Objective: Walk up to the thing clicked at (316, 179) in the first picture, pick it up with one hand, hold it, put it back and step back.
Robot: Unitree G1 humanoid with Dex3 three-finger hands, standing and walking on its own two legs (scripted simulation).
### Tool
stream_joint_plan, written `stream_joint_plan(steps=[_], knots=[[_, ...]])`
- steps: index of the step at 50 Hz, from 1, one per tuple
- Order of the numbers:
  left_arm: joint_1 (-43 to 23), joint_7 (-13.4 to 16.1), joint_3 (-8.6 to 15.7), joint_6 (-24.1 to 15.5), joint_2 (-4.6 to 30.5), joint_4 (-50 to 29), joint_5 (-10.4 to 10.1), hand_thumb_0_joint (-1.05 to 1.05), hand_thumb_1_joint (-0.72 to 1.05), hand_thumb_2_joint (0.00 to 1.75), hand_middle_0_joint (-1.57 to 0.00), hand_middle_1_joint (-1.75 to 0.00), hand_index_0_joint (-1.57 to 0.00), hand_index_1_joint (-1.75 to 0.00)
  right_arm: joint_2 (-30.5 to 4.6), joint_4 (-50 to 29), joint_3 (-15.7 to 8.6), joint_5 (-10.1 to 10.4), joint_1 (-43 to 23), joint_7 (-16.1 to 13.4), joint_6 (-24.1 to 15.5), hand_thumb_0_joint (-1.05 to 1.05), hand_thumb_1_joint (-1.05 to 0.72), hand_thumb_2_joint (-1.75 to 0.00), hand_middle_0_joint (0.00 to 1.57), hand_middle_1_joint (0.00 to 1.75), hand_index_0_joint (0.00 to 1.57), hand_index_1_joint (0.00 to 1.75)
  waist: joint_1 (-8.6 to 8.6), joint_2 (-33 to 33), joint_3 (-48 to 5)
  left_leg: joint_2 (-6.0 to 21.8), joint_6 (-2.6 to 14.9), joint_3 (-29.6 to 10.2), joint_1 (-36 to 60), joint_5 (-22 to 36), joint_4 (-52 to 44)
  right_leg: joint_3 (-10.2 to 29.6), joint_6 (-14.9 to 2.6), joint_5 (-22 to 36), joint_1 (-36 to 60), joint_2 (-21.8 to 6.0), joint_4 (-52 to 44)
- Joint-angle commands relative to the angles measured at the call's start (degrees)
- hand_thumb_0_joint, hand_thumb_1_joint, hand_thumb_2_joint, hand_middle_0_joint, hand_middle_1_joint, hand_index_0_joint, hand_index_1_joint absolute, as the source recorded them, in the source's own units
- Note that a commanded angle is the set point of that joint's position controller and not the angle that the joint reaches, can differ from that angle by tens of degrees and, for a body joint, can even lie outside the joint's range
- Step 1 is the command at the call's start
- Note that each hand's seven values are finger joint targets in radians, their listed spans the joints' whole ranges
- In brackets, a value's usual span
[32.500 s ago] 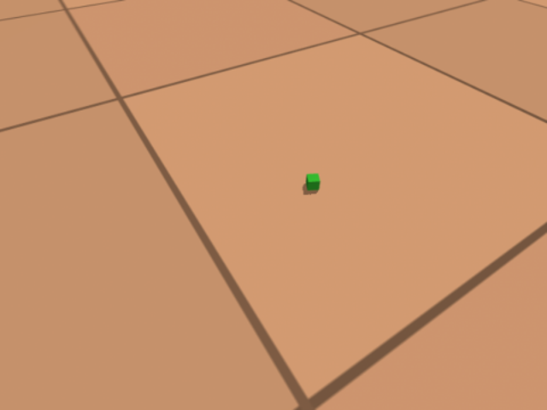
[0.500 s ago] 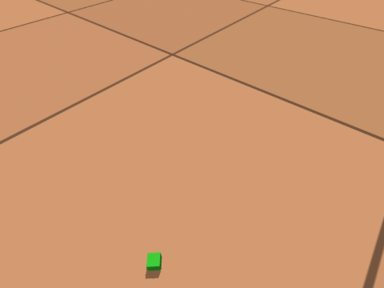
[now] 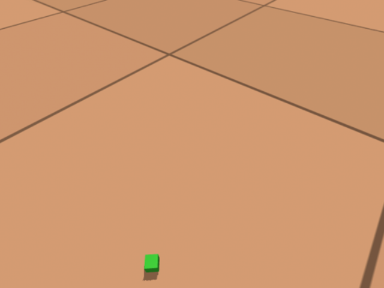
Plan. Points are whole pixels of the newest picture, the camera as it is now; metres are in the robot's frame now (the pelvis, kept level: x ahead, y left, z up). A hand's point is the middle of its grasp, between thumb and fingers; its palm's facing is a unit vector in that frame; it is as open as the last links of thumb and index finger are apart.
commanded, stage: stand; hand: left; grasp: from above
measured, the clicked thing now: (152, 263) +0.41 +0.22 -0.75
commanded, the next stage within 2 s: step back in 0.84 s
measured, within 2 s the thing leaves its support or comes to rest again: neither
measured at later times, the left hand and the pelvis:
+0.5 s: hand out of the picture +0.07 +0.25 -0.16, palm faces +0.00 -0.94 -0.33, open 7.4 cm; pelvis +0.00 +0.00 +0.00, yaw +0 degrees
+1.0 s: hand out of the picture +0.07 +0.26 -0.17, palm faces +0.00 -0.93 -0.37, open 7.4 cm; pelvis -0.02 +0.00 -0.01, yaw +1 degrees
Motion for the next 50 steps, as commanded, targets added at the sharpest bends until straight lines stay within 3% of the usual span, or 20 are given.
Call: stream_joint_plan(steps=[1, 6, 8, 12, 21, 34, 41, 42, 45, 50], knots=[[-1.4, 0.8, 2.4, -0.9, 11.7, -2.8, 0.0, 0.00, 0.90, 0.90, -0.20, -0.30, -0.20, -0.30, -11.7, -3.5, -1.8, -0.1, -2.1, -0.6, -1.5, 0.00, -0.90, -0.90, 0.20, 0.30, 0.20, 0.30, 0.39, 0.3, -4.0, 5.9, 2.27, -4.8, -0.3, 5.4, -3.7, 4.5, -1.81, 4.4, -0.3, -5.5, -3.2], [-1.5, 0.7, 2.2, -1.0, 11.8, -2.8, -0.1, 0.00, 0.90, 0.90, -0.20, -0.30, -0.20, -0.30, -11.8, -3.4, -1.7, -0.1, -2.1, -0.6, -1.6, 0.00, -0.90, -0.90, 0.20, 0.30, 0.20, 0.30, 0.41, 0.3, -4.6, 6.1, 2.14, -4.9, 0.7, 9.2, -3.4, 4.3, -1.77, 5.7, -0.4, -5.4, -2.7], [-1.4, 0.6, 2.1, -1.0, 11.9, -2.9, -0.1, 0.00, 0.90, 0.90, -0.20, -0.30, -0.20, -0.30, -12.1, -3.3, -1.7, -0.1, -2.0, -0.6, -1.6, 0.00, -0.90, -0.90, 0.20, 0.30, 0.20, 0.30, 0.36, 0.1, -4.2, 6.1, 2.04, -4.8, 0.4, 7.1, -3.6, 4.5, -1.82, 4.4, -0.8, -5.4, -3.0], [-1.2, 0.6, 2.0, -1.1, 12.0, -3.0, -0.2, 0.00, 0.90, 0.90, -0.20, -0.30, -0.20, -0.30, -12.3, -3.3, -1.7, -0.1, -2.0, -0.6, -1.6, 0.00, -0.90, -0.90, 0.20, 0.30, 0.20, 0.30, 0.29, 0.1, -5.4, 6.2, 2.28, -4.6, 1.2, 10.1, -2.9, 4.5, -1.90, 7.1, 0.1, -5.7, -2.6], [-1.0, 0.5, 1.9, -1.2, 12.5, -3.3, -0.2, 0.00, 0.90, 0.90, -0.20, -0.30, -0.20, -0.30, -12.3, -3.3, -1.5, -0.1, -2.1, -0.5, -1.7, 0.00, -0.90, -0.90, 0.20, 0.30, 0.20, 0.30, 0.30, -0.4, -5.2, 6.2, 2.11, -4.6, 1.3, 10.6, -2.9, 4.5, -1.90, 7.6, -0.4, -5.7, -2.6], [-0.9, 0.4, 1.7, -1.3, 12.5, -3.6, -0.1, 0.00, 0.90, 0.90, -0.20, -0.30, -0.20, -0.30, -12.8, -3.4, -1.6, -0.1, -2.3, -0.2, -1.4, 0.00, -0.90, -0.90, 0.20, 0.30, 0.20, 0.30, 0.13, -0.1, -3.7, 5.9, 2.09, -4.7, -0.2, 5.2, -3.8, 4.6, -1.99, 3.6, -1.7, -5.6, -3.4], [-1.1, 0.4, 1.8, -1.4, 13.1, -3.9, -0.4, 0.00, 0.90, 0.90, -0.20, -0.30, -0.20, -0.30, -12.8, -3.5, -1.6, 0.0, -2.1, -0.2, -1.6, 0.00, -0.90, -0.90, 0.20, 0.30, 0.20, 0.30, 0.15, -0.1, -5.4, 6.1, 2.06, -4.5, 0.9, 9.9, -3.0, 4.6, -2.16, 8.0, -0.5, -6.0, -2.6], [-0.9, 0.8, 4.2, -1.0, 17.1, -4.8, -1.5, 0.00, 0.90, 0.90, -0.20, -0.30, -0.20, -0.30, -16.0, -4.6, -2.6, 0.7, -4.2, 0.2, -0.5, 0.00, -0.90, -0.90, 0.20, 0.30, 0.20, 0.30, 0.05, -0.6, 0.5, 4.8, 2.99, -4.8, -3.7, 18.1, 3.1, 5.3, -2.71, 17.1, -5.0, -5.3, 2.3], [0.3, 1.2, 4.5, -0.5, 16.1, -7.0, -1.6, 0.00, 0.90, 0.90, -0.20, -0.30, -0.20, -0.30, -15.2, -6.2, -2.9, 1.3, -2.4, 0.3, 0.2, 0.00, -0.90, -0.90, 0.20, 0.30, 0.20, 0.30, -0.43, -0.5, -4.7, 4.5, 4.03, -3.4, -2.9, 20.9, 7.5, 4.6, -4.86, 20.0, -3.5, -5.7, 5.7], [-2.4, 1.2, 5.1, 0.6, 17.1, -11.3, -1.1, 0.00, 0.90, 0.90, -0.20, -0.30, -0.20, -0.30, -15.1, -8.5, -3.7, 1.2, -0.6, 0.6, 1.5, 0.00, -0.90, -0.90, 0.20, 0.30, 0.20, 0.30, -1.06, -4.0, -9.6, 1.5, 4.52, -1.6, -4.4, 12.4, 16.0, 9.0, -9.57, 16.8, -6.5, -10.1, 7.9]])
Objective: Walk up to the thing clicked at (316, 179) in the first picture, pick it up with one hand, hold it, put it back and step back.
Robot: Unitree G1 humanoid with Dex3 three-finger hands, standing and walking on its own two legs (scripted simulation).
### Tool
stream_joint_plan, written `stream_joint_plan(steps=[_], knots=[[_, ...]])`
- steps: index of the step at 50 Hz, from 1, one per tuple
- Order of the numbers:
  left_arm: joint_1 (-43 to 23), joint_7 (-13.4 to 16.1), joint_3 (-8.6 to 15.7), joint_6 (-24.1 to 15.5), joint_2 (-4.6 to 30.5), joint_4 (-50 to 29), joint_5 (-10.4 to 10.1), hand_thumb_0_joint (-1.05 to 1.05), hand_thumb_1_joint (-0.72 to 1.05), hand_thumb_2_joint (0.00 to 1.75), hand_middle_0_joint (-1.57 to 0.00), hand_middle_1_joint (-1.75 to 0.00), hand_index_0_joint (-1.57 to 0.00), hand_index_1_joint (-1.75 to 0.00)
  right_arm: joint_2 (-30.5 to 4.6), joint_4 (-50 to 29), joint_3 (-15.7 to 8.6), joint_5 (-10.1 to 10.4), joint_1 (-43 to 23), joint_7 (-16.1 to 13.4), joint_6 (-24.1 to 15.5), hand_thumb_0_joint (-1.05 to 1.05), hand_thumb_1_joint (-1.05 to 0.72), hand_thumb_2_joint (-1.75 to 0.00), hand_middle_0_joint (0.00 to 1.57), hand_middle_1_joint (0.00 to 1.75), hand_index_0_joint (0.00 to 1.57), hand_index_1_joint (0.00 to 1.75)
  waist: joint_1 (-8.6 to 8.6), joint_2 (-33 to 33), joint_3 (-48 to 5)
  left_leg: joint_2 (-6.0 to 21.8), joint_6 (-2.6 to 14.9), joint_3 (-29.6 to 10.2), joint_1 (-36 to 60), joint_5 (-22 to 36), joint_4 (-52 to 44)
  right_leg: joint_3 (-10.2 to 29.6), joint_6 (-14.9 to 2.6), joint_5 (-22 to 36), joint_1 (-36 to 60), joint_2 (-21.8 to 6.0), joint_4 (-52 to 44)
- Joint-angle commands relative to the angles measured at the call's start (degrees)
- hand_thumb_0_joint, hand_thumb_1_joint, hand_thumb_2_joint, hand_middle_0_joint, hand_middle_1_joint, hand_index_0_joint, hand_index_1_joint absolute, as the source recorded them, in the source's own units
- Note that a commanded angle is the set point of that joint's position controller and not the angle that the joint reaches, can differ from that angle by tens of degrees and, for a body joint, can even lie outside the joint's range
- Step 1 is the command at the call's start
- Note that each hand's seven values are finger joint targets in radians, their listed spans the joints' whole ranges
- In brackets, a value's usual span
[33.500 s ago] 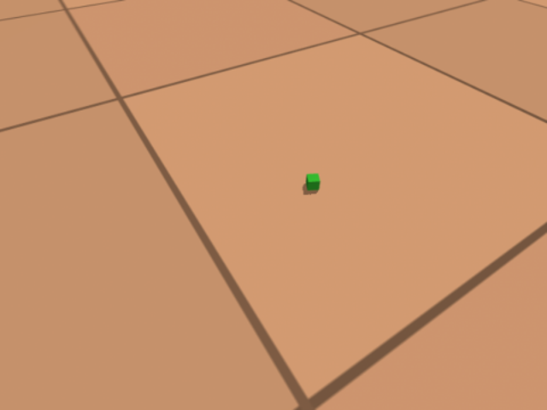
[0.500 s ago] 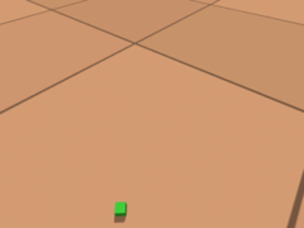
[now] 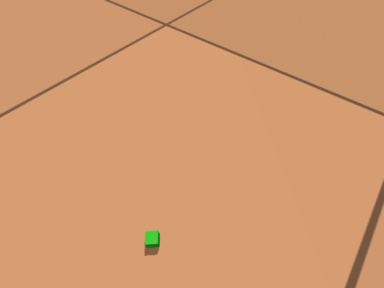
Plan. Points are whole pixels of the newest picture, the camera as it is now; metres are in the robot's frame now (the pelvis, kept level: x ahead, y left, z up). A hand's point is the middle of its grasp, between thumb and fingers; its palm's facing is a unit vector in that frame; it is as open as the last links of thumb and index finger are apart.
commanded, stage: step back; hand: left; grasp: from above
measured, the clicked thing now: (152, 239) +0.43 +0.22 -0.74
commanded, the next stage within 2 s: none
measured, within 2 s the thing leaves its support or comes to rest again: neither
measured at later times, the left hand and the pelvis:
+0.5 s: hand out of the picture +0.01 +0.31 -0.18, palm faces -0.10 -0.92 -0.37, open 7.4 cm; pelvis -0.09 +0.04 -0.01, yaw -5 degrees
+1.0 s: hand out of the picture -0.10 +0.29 -0.14, palm faces -0.01 -0.91 -0.42, open 7.4 cm; pelvis -0.23 +0.02 -0.01, yaw +0 degrees
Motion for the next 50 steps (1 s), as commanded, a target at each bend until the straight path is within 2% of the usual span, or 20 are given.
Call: stream_joint_plan(steps=[1, 5, 7, 8, 9, 11, 15, 22, 25, 31, 32, 33, 34, 35, 37, 39, 41, 45, 48, 50], knots=[[-1.5, 1.1, 3.8, 0.0, 15.0, -6.4, 0.4, 0.00, 0.90, 0.90, -0.20, -0.30, -0.20, -0.30, -11.5, -4.7, -2.7, -0.2, 2.6, -0.6, -0.1, 0.00, -0.90, -0.90, 0.20, 0.30, 0.20, 0.30, 0.04, -5.2, -13.8, 0.5, 3.88, -0.2, 4.0, 13.2, 8.4, 10.0, -9.71, 19.1, -0.8, -11.3, -1.0], [-6.3, 1.0, 4.2, 0.7, 16.8, -10.1, 1.5, 0.00, 0.90, 0.90, -0.20, -0.30, -0.20, -0.30, -11.2, -6.0, -3.6, -0.7, 6.5, 0.1, 0.8, 0.00, -0.90, -0.90, 0.20, 0.30, 0.20, 0.30, -1.39, -12.0, -11.7, -3.0, 3.91, 0.4, 4.1, -5.5, 18.4, 13.1, -13.15, 13.1, -10.1, -16.1, -1.5], [-8.7, 1.0, 4.1, 1.0, 16.3, -11.6, 1.7, 0.00, 0.90, 0.90, -0.20, -0.30, -0.20, -0.30, -12.1, -5.9, -4.1, -1.0, 10.4, 0.4, 0.6, 0.00, -0.90, -0.90, 0.20, 0.30, 0.20, 0.30, -3.14, -11.9, -11.3, -0.9, 4.91, -1.3, 5.4, -4.5, 15.4, 11.6, -11.17, 6.9, -13.8, -14.6, 2.6], [-8.7, 1.1, 3.7, 1.3, 14.6, -12.1, 1.5, 0.00, 0.90, 0.90, -0.20, -0.30, -0.20, -0.30, -14.0, -6.4, -4.6, -1.4, 11.2, 0.5, 0.2, 0.00, -0.90, -0.90, 0.20, 0.30, 0.20, 0.30, -3.85, -4.1, -10.1, 4.9, 7.20, -8.9, 2.3, 3.6, 5.1, 7.5, -7.30, -1.1, -13.7, -7.6, 12.8], [-6.6, 1.4, 3.2, 1.8, 11.4, -12.0, 0.4, 0.00, 0.90, 0.90, -0.20, -0.30, -0.20, -0.30, -18.1, -7.1, -5.2, -1.9, 9.1, 0.4, -0.3, 0.00, -0.90, -0.90, 0.20, 0.30, 0.20, 0.30, -2.82, 10.8, -7.0, 14.3, 9.09, -24.5, -2.0, 14.9, -10.8, 4.0, -3.34, -15.4, -15.6, 5.7, 25.4], [-1.4, 2.3, 3.4, 2.4, 12.2, -10.5, 1.0, 0.00, 0.90, 0.90, -0.20, -0.30, -0.20, -0.30, -20.9, -8.8, -5.9, -2.5, 4.9, -0.3, -1.2, 0.00, -0.90, -0.90, 0.20, 0.30, 0.20, 0.30, -0.78, 9.0, -9.1, 17.8, 12.30, -33.1, -2.3, 11.2, -13.7, 14.9, -3.30, -24.6, -15.4, 8.6, 37.1], [5.6, 2.0, 3.6, 2.6, 13.0, -8.3, 0.4, 0.00, 0.90, 0.90, -0.20, -0.30, -0.20, -0.30, -14.5, -12.2, -4.9, -2.7, -0.7, -1.6, -1.6, 0.00, -0.90, -0.90, 0.20, 0.30, 0.20, 0.30, 3.51, 7.3, -11.6, 11.7, 10.80, -15.8, 3.4, 10.5, -8.1, 14.7, -2.98, -14.0, -17.1, 6.8, 43.2], [4.1, 1.2, 3.9, 1.5, 12.2, -11.9, 1.1, 0.00, 0.90, 0.90, -0.20, -0.30, -0.20, -0.30, -13.2, -12.9, -4.9, -2.2, 6.0, -2.3, -1.5, 0.00, -0.90, -0.90, 0.20, 0.30, 0.20, 0.30, -1.09, 5.5, -12.7, 14.0, 15.27, -13.1, 13.5, 16.3, -5.3, 11.9, 1.14, -16.1, -17.9, 5.1, 33.5], [6.0, 0.6, 4.1, 1.6, 12.0, -11.6, 1.1, 0.00, 0.90, 0.90, -0.20, -0.30, -0.20, -0.30, -14.8, -14.0, -5.2, -2.6, 5.5, -2.1, -1.2, 0.00, -0.90, -0.90, 0.20, 0.30, 0.20, 0.30, -1.44, 7.4, -12.3, 14.5, 15.02, -12.6, 9.5, 7.3, -7.4, 9.1, 0.77, -16.4, -12.9, 4.0, 26.3], [20.9, -0.6, 5.3, 1.6, 11.7, -6.0, 1.7, 0.00, 0.90, 0.90, -0.20, -0.30, -0.20, -0.30, -15.4, -15.3, -5.4, -2.2, -0.1, -1.6, 0.6, 0.00, -0.90, -0.90, 0.20, 0.30, 0.20, 0.30, 3.55, 7.7, -14.1, 10.6, 7.83, -8.7, -5.9, -13.5, -6.4, 3.3, -3.10, -5.0, 5.9, 1.9, -0.4], [18.8, -0.5, 6.1, 1.3, 14.3, -6.9, 2.8, 0.00, 0.90, 0.90, -0.20, -0.30, -0.20, -0.30, -13.1, -15.1, -4.8, -1.6, 1.5, -1.5, 0.8, 0.00, -0.90, -0.90, 0.20, 0.30, 0.20, 0.30, 2.57, -1.0, -10.8, 5.0, 3.93, -5.1, -13.1, -17.5, 0.9, 13.4, -5.31, -12.2, 5.2, -2.6, -5.9], [13.6, -0.5, 7.1, 1.2, 18.6, -10.5, 3.1, 0.00, 0.90, 0.90, -0.20, -0.30, -0.20, -0.30, -10.1, -15.9, -3.8, -1.1, 0.6, -1.5, 0.4, 0.00, -0.90, -0.90, 0.20, 0.30, 0.20, 0.30, 3.21, -15.0, -5.0, -5.9, 0.20, 0.1, -20.9, -18.9, 15.5, 31.9, -10.87, -22.0, -2.6, -13.9, -13.6], [6.8, -0.2, 7.7, 1.3, 23.5, -13.9, 3.5, 0.00, 0.90, 0.90, -0.20, -0.30, -0.20, -0.30, -12.6, -15.3, -5.2, -1.6, -1.1, -2.3, 0.5, 0.00, -0.90, -0.90, 0.20, 0.30, 0.20, 0.30, 4.59, -18.3, -0.6, -6.6, -0.91, -4.4, -14.2, -20.4, 30.0, 40.3, -18.44, -25.9, -19.7, -23.1, -18.5], [2.2, 0.1, 7.5, 0.8, 21.4, -16.0, 3.2, 0.00, 0.90, 0.90, -0.20, -0.30, -0.20, -0.30, -14.6, -14.1, -5.8, -1.3, 1.3, -2.2, 0.5, 0.00, -0.90, -0.90, 0.20, 0.30, 0.20, 0.30, 2.01, -15.5, 2.1, -4.8, -0.81, -7.5, -10.6, -17.3, 36.0, 37.6, -18.09, -24.3, -25.0, -22.6, -18.4], [-2.1, 0.5, 5.8, -0.2, 15.1, -17.1, 2.9, 0.00, 0.90, 0.90, -0.20, -0.30, -0.20, -0.30, -12.5, -11.5, -4.9, -0.7, 6.4, -1.7, 0.2, 0.00, -0.90, -0.90, 0.20, 0.30, 0.20, 0.30, -2.24, -6.7, 0.4, -9.4, -0.27, -9.1, -12.2, -9.9, 38.3, 18.0, -11.00, 2.5, -15.7, -10.8, -10.1], [-1.9, 0.6, 5.9, -0.1, 13.5, -16.9, 2.7, 0.00, 0.90, 0.90, -0.20, -0.30, -0.20, -0.30, -9.9, -11.6, -3.3, -0.5, 9.6, -2.2, -0.3, 0.00, -0.90, -0.90, 0.20, 0.30, 0.20, 0.30, -2.85, -8.4, -4.4, -10.6, 0.37, -7.4, -13.2, -9.5, 39.7, 11.1, -7.65, 12.2, -8.4, -7.3, -7.0], [4.0, 0.6, 5.4, -0.2, 12.8, -17.5, 3.0, 0.00, 0.90, 0.90, -0.20, -0.30, -0.20, -0.30, -11.1, -12.8, -3.0, -0.3, 8.1, -2.4, -0.6, 0.00, -0.90, -0.90, 0.20, 0.30, 0.20, 0.30, 1.25, -8.5, -6.8, -9.4, -0.66, -5.6, -15.4, -11.8, 33.6, 12.6, -9.35, 16.7, 1.0, -8.4, -3.5], [8.3, 1.8, 5.8, 0.5, 12.9, -17.5, 2.6, 0.00, 0.90, 0.90, -0.20, -0.30, -0.20, -0.30, -10.1, -14.9, -2.6, -1.0, 6.1, -2.7, -1.2, 0.00, -0.90, -0.90, 0.20, 0.30, 0.20, 0.30, 4.55, -11.8, -11.4, -3.5, -0.64, -3.9, -16.4, -16.9, 18.6, 15.6, -13.00, 26.0, 15.3, -14.0, 1.4], [7.8, 1.5, 5.3, 1.3, 13.9, -18.1, 1.7, 0.00, 0.90, 0.90, -0.20, -0.30, -0.20, -0.30, -9.8, -13.9, -2.9, -1.4, 9.3, -2.6, -1.7, 0.00, -0.90, -0.90, 0.20, 0.30, 0.20, 0.30, 3.61, -13.1, -13.6, -2.5, 0.91, 0.5, -7.1, -11.2, 2.6, 13.2, -11.34, 31.5, 12.9, -12.4, 7.3], [5.6, 1.0, 4.6, 2.0, 13.9, -19.4, 0.9, 0.00, 0.90, 0.90, -0.20, -0.30, -0.20, -0.30, -11.0, -12.4, -3.8, -1.8, 12.7, -2.5, -1.9, 0.00, -0.90, -0.90, 0.20, 0.30, 0.20, 0.30, 1.24, -9.5, -15.1, -1.9, 1.34, 1.4, 1.9, 6.0, -8.7, 11.2, -8.00, 27.4, 7.0, -10.0, 11.7]])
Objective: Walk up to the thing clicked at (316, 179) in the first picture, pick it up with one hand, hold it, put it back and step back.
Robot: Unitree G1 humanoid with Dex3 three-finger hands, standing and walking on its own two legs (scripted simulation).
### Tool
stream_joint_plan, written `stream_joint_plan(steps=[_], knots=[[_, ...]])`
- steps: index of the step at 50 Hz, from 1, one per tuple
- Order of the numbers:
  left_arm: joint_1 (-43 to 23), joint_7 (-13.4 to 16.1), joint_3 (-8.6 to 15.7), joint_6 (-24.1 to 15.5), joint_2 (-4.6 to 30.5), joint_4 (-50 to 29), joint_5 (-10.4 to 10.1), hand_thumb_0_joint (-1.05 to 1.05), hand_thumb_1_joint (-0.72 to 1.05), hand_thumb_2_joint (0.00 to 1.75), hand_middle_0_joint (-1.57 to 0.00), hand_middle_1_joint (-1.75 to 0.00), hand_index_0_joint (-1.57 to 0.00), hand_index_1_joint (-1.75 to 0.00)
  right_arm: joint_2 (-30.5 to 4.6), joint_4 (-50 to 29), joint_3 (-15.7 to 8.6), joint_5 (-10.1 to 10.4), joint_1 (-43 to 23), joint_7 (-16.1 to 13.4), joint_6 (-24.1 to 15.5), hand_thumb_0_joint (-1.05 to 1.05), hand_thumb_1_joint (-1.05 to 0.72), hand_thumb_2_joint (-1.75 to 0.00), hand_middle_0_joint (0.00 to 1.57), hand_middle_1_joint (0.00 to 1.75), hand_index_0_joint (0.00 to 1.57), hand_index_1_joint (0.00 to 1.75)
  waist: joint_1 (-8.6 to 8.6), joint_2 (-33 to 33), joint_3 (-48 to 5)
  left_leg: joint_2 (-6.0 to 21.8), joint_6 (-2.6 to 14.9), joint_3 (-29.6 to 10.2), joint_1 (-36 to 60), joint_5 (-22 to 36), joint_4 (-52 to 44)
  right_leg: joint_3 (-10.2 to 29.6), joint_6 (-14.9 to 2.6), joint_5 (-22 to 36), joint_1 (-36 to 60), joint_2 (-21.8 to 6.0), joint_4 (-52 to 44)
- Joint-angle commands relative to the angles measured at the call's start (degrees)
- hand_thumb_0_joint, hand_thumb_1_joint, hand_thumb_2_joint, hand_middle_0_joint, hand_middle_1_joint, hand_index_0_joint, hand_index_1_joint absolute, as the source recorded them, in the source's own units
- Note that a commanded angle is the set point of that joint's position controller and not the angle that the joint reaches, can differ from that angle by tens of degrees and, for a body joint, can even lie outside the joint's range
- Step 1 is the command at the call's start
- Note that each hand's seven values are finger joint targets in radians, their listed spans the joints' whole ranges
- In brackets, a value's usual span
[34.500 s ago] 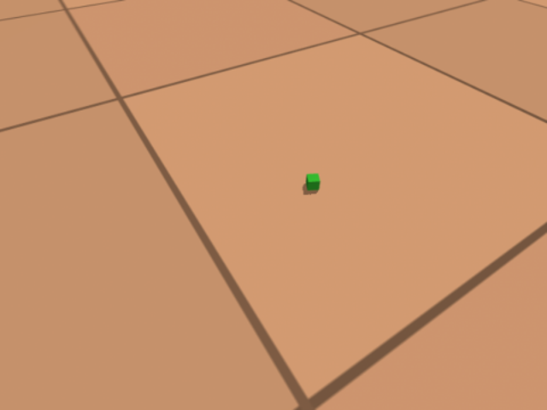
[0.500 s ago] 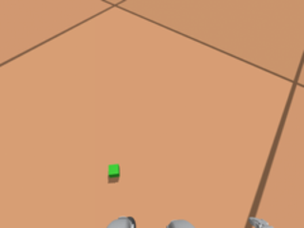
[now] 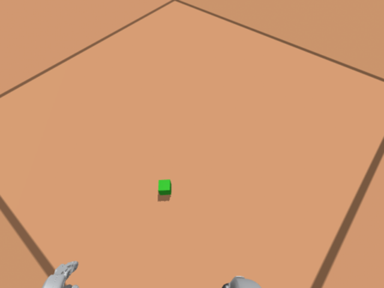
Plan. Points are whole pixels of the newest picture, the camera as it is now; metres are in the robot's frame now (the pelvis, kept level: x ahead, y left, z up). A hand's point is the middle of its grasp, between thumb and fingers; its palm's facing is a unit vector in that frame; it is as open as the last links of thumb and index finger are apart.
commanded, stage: step back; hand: left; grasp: from above
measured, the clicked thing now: (164, 187) +0.66 +0.19 -0.73
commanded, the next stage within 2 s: none
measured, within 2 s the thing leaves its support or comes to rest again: neither
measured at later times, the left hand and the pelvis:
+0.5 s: hand out of the picture -0.06 +0.24 -0.13, palm faces -0.07 -0.91 -0.42, open 7.4 cm; pelvis -0.15 -0.02 +0.00, yaw -5 degrees
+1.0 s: hand out of the picture -0.23 +0.26 -0.15, palm faces -0.05 -0.92 -0.39, open 7.4 cm; pelvis -0.33 -0.01 +0.00, yaw -4 degrees
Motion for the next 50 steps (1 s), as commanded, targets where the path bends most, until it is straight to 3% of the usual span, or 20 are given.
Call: stream_joint_plan(steps=[1, 2, 3, 4, 7, 14, 17, 18, 19, 20, 21, 25, 32, 35, 36, 37, 38, 39, 42, 50], knots=[[2.4, 0.5, 3.0, 0.7, 12.0, -4.3, -1.3, 0.00, 0.90, 0.90, -0.20, -0.30, -0.20, -0.30, -12.5, -4.3, -3.9, -1.4, 3.6, -0.7, -2.7, 0.00, -0.90, -0.90, 0.20, 0.30, 0.20, 0.30, 0.85, -2.4, -17.5, 8.0, 3.36, -6.7, 6.2, 26.2, -16.0, 9.9, -3.22, 17.0, 8.8, -5.3, 3.7], [2.3, 0.4, 2.6, 0.7, 10.4, -4.8, -1.7, 0.00, 0.90, 0.90, -0.20, -0.30, -0.20, -0.30, -16.6, -5.2, -4.8, -1.7, 1.9, -0.4, -2.5, 0.00, -0.90, -0.90, 0.20, 0.30, 0.20, 0.30, 1.20, 6.5, -16.6, 17.0, 8.27, -18.0, 9.4, 34.0, -16.0, 5.5, -0.88, 1.5, -0.8, 2.4, 10.4], [-2.2, 1.0, 3.6, 0.8, 11.7, -5.2, -1.4, 0.00, 0.90, 0.90, -0.20, -0.30, -0.20, -0.30, -20.6, -6.1, -5.3, -1.3, 0.1, 0.0, -2.2, 0.00, -0.90, -0.90, 0.20, 0.30, 0.20, 0.30, -2.35, 14.1, -13.8, 24.0, 16.99, -24.8, 1.0, 35.1, -18.9, 7.3, 0.27, -21.9, -1.8, 6.9, 20.6], [-3.9, 1.3, 3.9, 0.8, 12.7, -4.4, -0.5, 0.00, 0.90, 0.90, -0.20, -0.30, -0.20, -0.30, -19.3, -6.0, -5.3, -1.8, -0.9, -0.2, -2.4, 0.00, -0.90, -0.90, 0.20, 0.30, 0.20, 0.30, -2.83, 11.2, -10.9, 25.0, 18.86, -26.7, -3.6, 33.4, -19.5, 13.0, 0.24, -23.5, -1.2, 6.4, 28.6], [1.8, 0.8, 3.7, 0.6, 11.5, -2.3, -1.8, 0.00, 0.90, 0.90, -0.20, -0.30, -0.20, -0.30, -12.4, -7.9, -3.0, -1.9, -6.2, -0.7, -2.4, 0.00, -0.90, -0.90, 0.20, 0.30, 0.20, 0.30, 1.84, 6.2, -10.2, 15.4, 13.04, -9.6, 3.0, 39.3, -13.8, 14.1, -0.75, -15.6, -7.1, 7.9, 33.6], [2.9, 0.7, 3.1, -1.4, 9.9, -1.4, -1.0, 0.00, 0.90, 0.90, -0.20, -0.30, -0.20, -0.30, -12.0, -8.2, -3.4, -1.4, -3.2, -0.5, -1.4, 0.00, -0.90, -0.90, 0.20, 0.30, 0.20, 0.30, -1.12, 9.9, -13.4, 14.5, 13.51, -7.0, 12.7, 38.1, -6.5, 6.9, 2.25, -12.9, -2.8, 3.6, 4.5], [7.8, 0.9, 3.5, -2.3, 10.2, 2.5, -0.1, 0.00, 0.90, 0.90, -0.20, -0.30, -0.20, -0.30, -12.4, -8.8, -3.5, 0.0, -6.2, -0.1, 0.0, 0.00, -0.90, -0.90, 0.20, 0.30, 0.20, 0.30, 1.25, 8.4, -16.3, 11.7, 9.26, -4.3, 5.5, 29.6, -0.3, 3.1, 1.13, 6.2, 10.7, 4.5, -16.7], [7.2, 0.9, 4.0, -2.6, 12.8, 2.4, 0.5, 0.00, 0.90, 0.90, -0.20, -0.30, -0.20, -0.30, -10.6, -9.0, -3.0, 0.5, -6.2, 0.0, 0.1, 0.00, -0.90, -0.90, 0.20, 0.30, 0.20, 0.30, 0.81, 5.2, -16.6, 9.2, 6.20, -4.1, -3.1, 20.6, 1.2, 9.5, -0.64, 10.3, 16.0, 1.4, -13.4], [7.2, 0.7, 5.3, -2.6, 17.2, 1.9, 1.0, 0.00, 0.90, 0.90, -0.20, -0.30, -0.20, -0.30, -8.4, -10.0, -2.2, 0.8, -5.8, 0.0, 0.1, 0.00, -0.90, -0.90, 0.20, 0.30, 0.20, 0.30, 0.82, -8.2, -15.0, 1.5, 2.57, -1.8, -15.9, 4.1, 9.6, 25.1, -4.66, 11.6, 18.3, -8.7, -14.2], [3.8, 0.6, 6.2, -2.2, 23.1, -0.2, 0.9, 0.00, 0.90, 0.90, -0.20, -0.30, -0.20, -0.30, -9.1, -10.7, -2.8, 0.6, -8.3, -0.8, 0.4, 0.00, -0.90, -0.90, 0.20, 0.30, 0.20, 0.30, 3.85, -16.4, -12.5, -2.6, 0.80, -2.7, -13.2, -12.0, 23.2, 36.7, -15.87, 11.6, 3.5, -20.9, -18.1], [-0.4, 1.0, 6.1, -2.4, 22.8, -1.9, 0.9, 0.00, 0.90, 0.90, -0.20, -0.30, -0.20, -0.30, -11.7, -9.8, -4.0, 0.5, -7.4, -0.9, 0.5, 0.00, -0.90, -0.90, 0.20, 0.30, 0.20, 0.30, 2.51, -15.7, -8.6, -0.1, 0.36, -7.7, -8.9, -12.1, 30.3, 39.0, -17.28, 9.9, -5.9, -22.7, -19.7], [-3.3, 1.1, 4.7, -2.0, 14.8, -2.3, 0.8, 0.00, 0.90, 0.90, -0.20, -0.30, -0.20, -0.30, -9.7, -6.8, -2.9, 0.8, -2.5, -0.5, -0.2, 0.00, -0.90, -0.90, 0.20, 0.30, 0.20, 0.30, 0.01, -8.0, -9.4, -5.0, -0.01, -6.3, -13.2, -4.6, 32.3, 17.2, -10.57, 20.3, 4.6, -10.1, -11.3], [1.8, 2.0, 4.1, -0.6, 14.4, -2.7, 0.7, 0.00, 0.90, 0.90, -0.20, -0.30, -0.20, -0.30, -8.4, -7.4, -2.5, -0.6, -0.8, -0.6, -1.2, 0.00, -0.90, -0.90, 0.20, 0.30, 0.20, 0.30, 2.71, -13.6, -15.1, 1.4, -0.29, -0.5, -8.8, -5.6, 1.3, 17.0, -10.09, 26.2, 18.7, -11.5, -5.4], [-0.3, 1.4, 3.3, 0.8, 14.1, -3.7, -0.4, 0.00, 0.90, 0.90, -0.20, -0.30, -0.20, -0.30, -9.4, -4.8, -3.8, -1.7, 4.1, -0.5, -1.4, 0.00, -0.90, -0.90, 0.20, 0.30, 0.20, 0.30, 0.30, -11.0, -16.3, 0.2, 0.89, 2.9, 3.1, 12.9, -17.6, 14.3, -5.80, 18.9, 10.2, -8.2, 1.5], [1.2, 1.1, 2.6, 1.1, 12.1, -3.9, -0.6, 0.00, 0.90, 0.90, -0.20, -0.30, -0.20, -0.30, -12.3, -5.0, -4.5, -2.3, 3.9, -0.5, -1.4, 0.00, -0.90, -0.90, 0.20, 0.30, 0.20, 0.30, 0.69, -3.4, -16.2, 7.0, 3.10, -7.7, 7.7, 12.8, -18.1, 12.7, -3.42, 7.6, 1.0, -4.6, 5.7], [2.3, 1.1, 2.0, 1.0, 9.6, -3.8, -1.1, 0.00, 0.90, 0.90, -0.20, -0.30, -0.20, -0.30, -17.6, -6.4, -5.4, -3.2, 0.5, -0.1, -1.1, 0.00, -0.90, -0.90, 0.20, 0.30, 0.20, 0.30, 1.17, 10.9, -14.8, 19.1, 8.78, -23.7, 10.3, 19.6, -20.5, 6.8, -0.73, -15.5, -11.9, 6.3, 17.1], [-3.0, 2.1, 3.6, 0.9, 13.1, -4.1, -0.5, 0.00, 0.90, 0.90, -0.20, -0.30, -0.20, -0.30, -21.9, -7.5, -5.8, -2.3, -1.1, 0.5, -1.0, 0.00, -0.90, -0.90, 0.20, 0.30, 0.20, 0.30, -2.64, 14.4, -13.1, 26.4, 17.81, -30.0, -3.4, 19.4, -22.5, 11.4, 0.59, -24.9, -5.4, 7.0, 27.2], [-3.2, 2.1, 3.9, 0.9, 14.7, -3.2, -0.2, 0.00, 0.90, 0.90, -0.20, -0.30, -0.20, -0.30, -20.2, -7.8, -5.6, -2.2, -5.0, 0.1, -1.6, 0.00, -0.90, -0.90, 0.20, 0.30, 0.20, 0.30, -0.95, 12.7, -9.3, 27.4, 19.11, -30.0, -9.3, 16.8, -23.6, 15.1, 0.28, -22.0, -3.2, 5.3, 33.5], [3.1, 0.9, 4.0, 1.3, 13.5, 0.7, -1.4, 0.00, 0.90, 0.90, -0.20, -0.30, -0.20, -0.30, -12.3, -8.9, -3.1, -2.7, -10.7, -0.4, -1.6, 0.00, -0.90, -0.90, 0.20, 0.30, 0.20, 0.30, 4.09, 4.5, -7.2, 14.0, 10.95, -8.5, -6.5, 19.7, -18.6, 14.7, -0.06, -11.6, -6.0, 8.9, 37.9], [5.8, 0.1, 2.7, -1.7, 11.3, 3.5, -0.4, 0.00, 0.90, 0.90, -0.20, -0.30, -0.20, -0.30, -12.9, -7.4, -3.6, -1.9, -4.9, 0.2, -0.1, 0.00, -0.90, -0.90, 0.20, 0.30, 0.20, 0.30, 0.28, 10.3, -14.6, 13.9, 11.77, -6.7, 8.7, 16.9, -9.3, 5.2, 1.73, -11.0, 4.2, 3.4, -6.6]])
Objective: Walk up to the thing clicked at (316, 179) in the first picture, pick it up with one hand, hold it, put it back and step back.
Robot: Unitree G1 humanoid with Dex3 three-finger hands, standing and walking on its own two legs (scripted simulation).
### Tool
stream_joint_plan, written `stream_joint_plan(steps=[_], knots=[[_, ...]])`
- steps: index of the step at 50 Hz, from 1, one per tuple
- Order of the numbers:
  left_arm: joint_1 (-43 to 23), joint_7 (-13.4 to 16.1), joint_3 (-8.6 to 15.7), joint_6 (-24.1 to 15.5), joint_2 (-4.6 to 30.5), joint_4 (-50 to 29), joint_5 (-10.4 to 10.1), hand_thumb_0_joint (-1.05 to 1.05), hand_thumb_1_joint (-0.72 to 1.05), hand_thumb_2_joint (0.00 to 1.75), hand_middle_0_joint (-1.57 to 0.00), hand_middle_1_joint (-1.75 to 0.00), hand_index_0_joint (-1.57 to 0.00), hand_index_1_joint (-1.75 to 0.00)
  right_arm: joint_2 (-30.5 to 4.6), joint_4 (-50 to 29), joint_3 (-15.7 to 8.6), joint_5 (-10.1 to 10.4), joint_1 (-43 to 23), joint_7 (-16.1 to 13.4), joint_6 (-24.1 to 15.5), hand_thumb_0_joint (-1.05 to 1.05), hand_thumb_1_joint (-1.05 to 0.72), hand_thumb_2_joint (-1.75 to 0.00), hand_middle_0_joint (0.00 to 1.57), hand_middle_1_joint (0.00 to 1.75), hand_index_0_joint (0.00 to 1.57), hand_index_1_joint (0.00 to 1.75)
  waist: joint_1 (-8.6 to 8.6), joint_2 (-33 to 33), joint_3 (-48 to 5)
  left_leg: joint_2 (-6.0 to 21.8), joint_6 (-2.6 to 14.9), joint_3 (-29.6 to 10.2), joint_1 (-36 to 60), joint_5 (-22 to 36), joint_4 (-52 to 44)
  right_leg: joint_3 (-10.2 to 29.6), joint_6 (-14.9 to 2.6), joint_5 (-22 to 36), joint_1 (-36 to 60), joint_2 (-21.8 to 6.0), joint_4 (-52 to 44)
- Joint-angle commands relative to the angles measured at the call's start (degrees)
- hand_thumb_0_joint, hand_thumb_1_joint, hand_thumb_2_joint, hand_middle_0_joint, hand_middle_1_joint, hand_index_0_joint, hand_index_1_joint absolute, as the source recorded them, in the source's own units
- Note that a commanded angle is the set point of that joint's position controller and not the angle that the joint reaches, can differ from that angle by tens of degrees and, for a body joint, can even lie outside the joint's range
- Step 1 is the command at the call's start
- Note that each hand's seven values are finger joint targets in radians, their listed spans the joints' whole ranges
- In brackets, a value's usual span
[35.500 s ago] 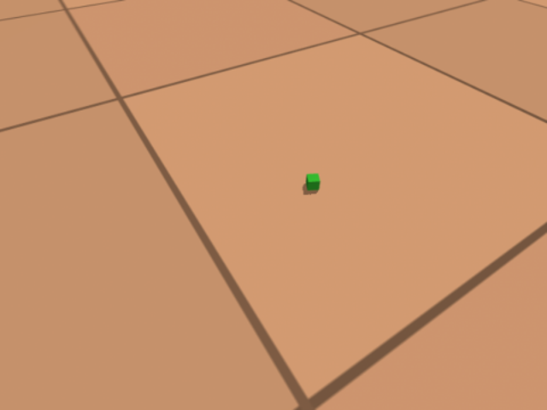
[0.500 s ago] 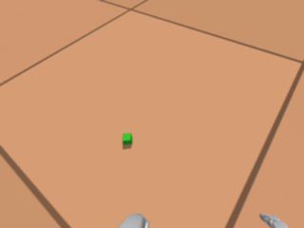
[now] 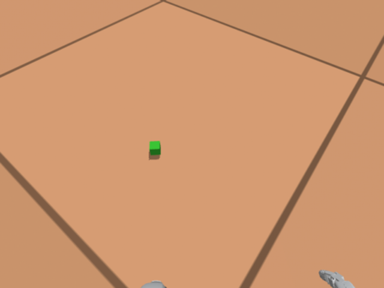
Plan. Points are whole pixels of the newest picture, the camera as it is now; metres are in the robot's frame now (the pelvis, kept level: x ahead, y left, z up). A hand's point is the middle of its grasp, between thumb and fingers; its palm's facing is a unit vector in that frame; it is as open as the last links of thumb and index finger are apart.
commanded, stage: step back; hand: left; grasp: from above
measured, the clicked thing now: (155, 148) +0.97 +0.27 -0.73
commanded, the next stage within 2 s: stand in 1.24 s
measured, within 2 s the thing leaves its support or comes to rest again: neither
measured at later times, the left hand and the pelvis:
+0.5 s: hand out of the picture -0.03 +0.28 -0.14, palm faces +0.06 -0.92 -0.39, open 7.4 cm; pelvis -0.08 +0.00 +0.01, yaw +3 degrees
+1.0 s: hand out of the picture +0.01 +0.29 -0.15, palm faces +0.09 -0.93 -0.35, open 7.4 cm; pelvis -0.04 +0.02 +0.00, yaw +4 degrees
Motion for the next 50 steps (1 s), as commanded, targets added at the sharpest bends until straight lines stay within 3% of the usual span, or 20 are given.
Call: stream_joint_plan(steps=[1, 2, 3, 4, 5, 9, 14, 18, 20, 21, 23, 30, 31, 32, 34, 38, 44, 46, 48, 50], knots=[[5.4, 0.9, 2.7, -3.2, 8.3, 0.0, 0.6, 0.00, 0.90, 0.90, -0.20, -0.30, -0.20, -0.30, -15.6, -3.2, -4.0, 0.4, 0.3, -0.8, -0.3, 0.00, -0.90, -0.90, 0.20, 0.30, 0.20, 0.30, -0.46, 12.5, -14.5, 9.0, 10.21, -8.4, 14.2, 6.2, -0.6, -5.2, -0.91, 8.5, 5.8, -0.6, -32.8], [6.1, 1.1, 3.1, -3.6, 9.5, 1.8, 1.3, 0.00, 0.90, 0.90, -0.20, -0.30, -0.20, -0.30, -13.9, -2.6, -3.5, 0.8, 1.4, -0.6, 0.1, 0.00, -0.90, -0.90, 0.20, 0.30, 0.20, 0.30, -0.80, 9.1, -15.0, 6.5, 8.12, -6.9, 8.8, 4.6, 3.8, -3.1, -1.47, 12.9, 11.4, -1.4, -36.4], [5.1, 1.2, 4.0, -4.0, 13.3, 1.6, 2.2, 0.00, 0.90, 0.90, -0.20, -0.30, -0.20, -0.30, -10.8, -3.2, -2.6, 1.3, 2.1, -0.6, 0.1, 0.00, -0.90, -0.90, 0.20, 0.30, 0.20, 0.30, -1.41, -0.1, -12.5, 1.1, 4.64, -5.4, -3.9, -7.5, 10.2, 9.5, -3.63, 12.2, 14.9, -7.0, -33.5], [2.8, 1.0, 5.3, -3.9, 18.7, -0.2, 2.3, 0.00, 0.90, 0.90, -0.20, -0.30, -0.20, -0.30, -9.2, -5.1, -2.1, 1.2, -0.3, -0.9, -0.3, 0.00, -0.90, -0.90, 0.20, 0.30, 0.20, 0.30, -0.31, -10.7, -9.1, -5.9, 1.00, -4.7, -14.1, -20.4, 15.0, 23.5, -8.38, 4.0, 9.2, -17.4, -35.6], [-0.9, 1.4, 5.7, -3.8, 22.1, -2.1, 2.7, 0.00, 0.90, 0.90, -0.20, -0.30, -0.20, -0.30, -12.4, -4.4, -3.4, 1.1, -3.0, -1.6, -0.2, 0.00, -0.90, -0.90, 0.20, 0.30, 0.20, 0.30, 2.72, -12.9, -6.4, -3.9, -0.71, -10.9, -5.4, -22.6, 23.2, 32.6, -16.51, -0.2, -7.1, -26.4, -38.9], [-5.8, 1.5, 3.8, -4.5, 12.6, -2.0, 1.6, 0.00, 0.90, 0.90, -0.20, -0.30, -0.20, -0.30, -11.0, -0.1, -2.8, 1.8, 2.5, -0.9, -1.2, 0.00, -0.90, -0.90, 0.20, 0.30, 0.20, 0.30, -2.71, -4.2, -4.9, -7.2, -0.40, -9.5, -6.0, -12.3, 27.1, 7.6, -9.84, 18.5, 0.6, -13.7, -30.1], [2.9, 1.1, 4.3, -5.1, 12.9, -0.2, 2.2, 0.00, 0.90, 0.90, -0.20, -0.30, -0.20, -0.30, -10.1, -0.6, -2.2, 0.5, -0.7, -0.2, -2.9, 0.00, -0.90, -0.90, 0.20, 0.30, 0.20, 0.30, 3.14, -8.4, -7.4, -3.8, -1.32, -5.2, -9.6, -17.0, 9.3, 10.8, -10.49, 4.3, 15.1, -14.2, -31.0], [-0.9, 0.3, 3.3, -3.9, 13.4, -1.1, 1.4, 0.00, 0.90, 0.90, -0.20, -0.30, -0.20, -0.30, -9.7, 2.9, -3.4, 0.2, 5.3, 0.1, -4.6, 0.00, -0.90, -0.90, 0.20, 0.30, 0.20, 0.30, -0.80, -7.6, -8.9, -4.6, 0.32, 0.6, 9.9, -8.2, -15.4, 6.2, -8.92, 9.3, 6.5, -13.8, -24.8], [0.7, 0.3, 1.4, -4.1, 7.6, -1.8, 0.7, 0.00, 0.90, 0.90, -0.20, -0.30, -0.20, -0.30, -13.7, 3.9, -4.9, -0.9, 8.3, -0.4, -5.3, 0.00, -0.90, -0.90, 0.20, 0.30, 0.20, 0.30, -1.76, 4.7, -13.1, 6.3, 4.30, -18.1, 23.6, -7.9, -17.7, -0.2, -3.75, 13.1, -6.9, -7.5, -11.1], [-2.4, 0.3, 1.3, -4.0, 7.8, -1.3, -0.1, 0.00, 0.90, 0.90, -0.20, -0.30, -0.20, -0.30, -18.3, 3.2, -5.2, -0.5, 5.4, -0.2, -5.2, 0.00, -0.90, -0.90, 0.20, 0.30, 0.20, 0.30, -2.11, 10.8, -8.8, 14.9, 10.51, -30.7, 16.5, -23.2, -20.7, -7.2, -1.71, -1.2, -12.2, -1.8, -8.4], [-3.6, 0.0, 2.8, -4.4, 13.3, -0.2, 0.5, 0.00, 0.90, 0.90, -0.20, -0.30, -0.20, -0.30, -18.0, 2.6, -5.2, -0.2, 2.0, 0.3, -5.0, 0.00, -0.90, -0.90, 0.20, 0.30, 0.20, 0.30, -1.78, 8.4, -2.5, 16.0, 14.23, -28.2, 2.9, -31.0, -22.0, -2.3, -2.14, -4.3, -4.7, -4.9, -2.7], [2.9, 0.4, 2.4, -6.5, 8.7, 4.6, 0.9, 0.00, 0.90, 0.90, -0.20, -0.30, -0.20, -0.30, -11.0, 2.5, -2.8, 1.2, 0.7, 0.7, -3.9, 0.00, -0.90, -0.90, 0.20, 0.30, 0.20, 0.30, 1.19, 9.0, -7.7, 4.8, 4.66, -8.2, 1.4, -4.4, -5.9, -7.2, -2.41, 14.6, 15.4, -1.4, -30.8], [5.3, 0.9, 3.1, -6.8, 10.6, 5.5, 1.4, 0.00, 0.90, 0.90, -0.20, -0.30, -0.20, -0.30, -8.9, 1.7, -2.2, 1.5, 0.9, 0.6, -3.9, 0.00, -0.90, -0.90, 0.20, 0.30, 0.20, 0.30, 2.12, 4.1, -9.7, 2.1, 3.16, -6.2, -3.9, -5.9, 0.8, -0.2, -3.61, 13.4, 21.3, -5.5, -31.7], [6.5, 1.2, 4.0, -7.0, 15.2, 5.6, 1.9, 0.00, 0.90, 0.90, -0.20, -0.30, -0.20, -0.30, -7.1, 0.8, -1.8, 1.6, -0.5, 0.5, -3.8, 0.00, -0.90, -0.90, 0.20, 0.30, 0.20, 0.30, 3.18, -5.6, -8.7, -5.5, 1.09, -3.3, -12.9, -16.1, 11.1, 18.2, -8.02, 1.6, 21.0, -16.5, -38.4], [-1.5, 0.9, 4.7, -6.9, 18.2, 2.9, 2.0, 0.00, 0.90, 0.90, -0.20, -0.30, -0.20, -0.30, -12.1, 2.8, -3.5, 0.7, 3.2, -0.2, -3.5, 0.00, -0.90, -0.90, 0.20, 0.30, 0.20, 0.30, 0.61, -3.9, -2.2, -0.8, 0.69, -7.4, -7.6, -21.8, 20.1, 27.1, -16.27, -12.0, 4.7, -27.5, -42.4], [-2.9, 0.8, 3.0, -7.5, 12.6, 3.2, 1.2, 0.00, 0.90, 0.90, -0.20, -0.30, -0.20, -0.30, -9.7, 4.9, -2.9, 0.9, 5.4, 0.6, -4.3, 0.00, -0.90, -0.90, 0.20, 0.30, 0.20, 0.30, -0.44, -3.5, -4.6, -0.2, 0.30, -6.2, -3.7, -15.3, 12.8, 9.1, -11.18, 9.5, 6.8, -18.1, -36.8], [-6.0, 0.4, 1.5, -5.7, 10.8, 2.3, 0.2, 0.00, 0.90, 0.90, -0.20, -0.30, -0.20, -0.30, -9.0, 7.1, -3.0, 0.4, 7.5, -0.1, -5.2, 0.00, -0.90, -0.90, 0.20, 0.30, 0.20, 0.30, -3.04, -4.6, -10.3, -2.3, -0.06, 1.1, 11.6, 4.2, -10.7, -2.4, -6.10, 32.0, 5.4, -12.0, -21.6], [-3.8, 0.3, 0.3, -5.0, 6.9, 1.8, -0.7, 0.00, 0.90, 0.90, -0.20, -0.30, -0.20, -0.30, -13.3, 6.6, -3.7, -0.3, 5.8, -0.9, -5.8, 0.00, -0.90, -0.90, 0.20, 0.30, 0.20, 0.30, -1.50, 6.3, -13.9, 9.8, 4.06, -14.1, 16.0, 15.0, -12.9, -5.9, -1.92, 22.3, 0.3, -5.8, -12.8], [-2.8, 0.6, 0.8, -3.6, 9.8, 4.7, -0.9, 0.00, 0.90, 0.90, -0.20, -0.30, -0.20, -0.30, -17.0, 5.3, -3.7, 0.6, -0.3, -0.8, -5.5, 0.00, -0.90, -0.90, 0.20, 0.30, 0.20, 0.30, -0.82, 9.3, -11.2, 15.7, 12.20, -19.9, 5.3, 3.0, -14.3, -4.9, -1.69, -1.4, 5.4, -4.0, -12.8], [-3.6, 0.3, 0.4, -3.8, 8.7, 5.7, -0.5, 0.00, 0.90, 0.90, -0.20, -0.30, -0.20, -0.30, -14.5, 5.8, -2.9, 0.3, -2.2, -0.7, -5.1, 0.00, -0.90, -0.90, 0.20, 0.30, 0.20, 0.30, 0.24, 8.9, -9.4, 11.8, 8.51, -13.5, 6.4, 3.7, -13.3, -4.9, -2.38, 2.7, 5.6, -4.4, -19.0]])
